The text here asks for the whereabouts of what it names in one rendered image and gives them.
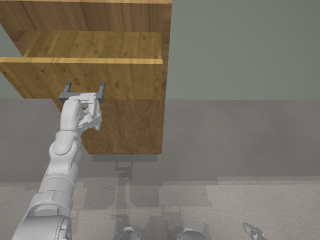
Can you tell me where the right robot hand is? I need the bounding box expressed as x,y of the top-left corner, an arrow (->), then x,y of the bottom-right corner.
242,222 -> 269,240

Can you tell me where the drawer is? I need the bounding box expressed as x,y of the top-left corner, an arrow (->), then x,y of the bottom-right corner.
0,30 -> 163,100

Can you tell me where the cabinet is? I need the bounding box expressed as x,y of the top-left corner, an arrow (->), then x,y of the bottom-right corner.
0,0 -> 172,155

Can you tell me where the handle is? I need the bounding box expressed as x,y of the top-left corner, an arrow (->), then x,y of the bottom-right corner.
59,81 -> 105,103

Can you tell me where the right robot shin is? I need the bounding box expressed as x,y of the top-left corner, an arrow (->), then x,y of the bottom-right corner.
183,228 -> 193,232

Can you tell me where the left robot thigh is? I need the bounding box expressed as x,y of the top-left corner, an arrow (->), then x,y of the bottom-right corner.
112,230 -> 141,240

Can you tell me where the left robot hand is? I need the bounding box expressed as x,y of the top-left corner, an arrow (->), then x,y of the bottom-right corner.
60,92 -> 103,137

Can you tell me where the left robot upper arm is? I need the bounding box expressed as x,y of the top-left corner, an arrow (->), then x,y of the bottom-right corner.
14,215 -> 72,240

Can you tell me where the robot left forearm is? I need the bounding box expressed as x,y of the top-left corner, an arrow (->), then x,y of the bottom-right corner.
11,130 -> 82,240

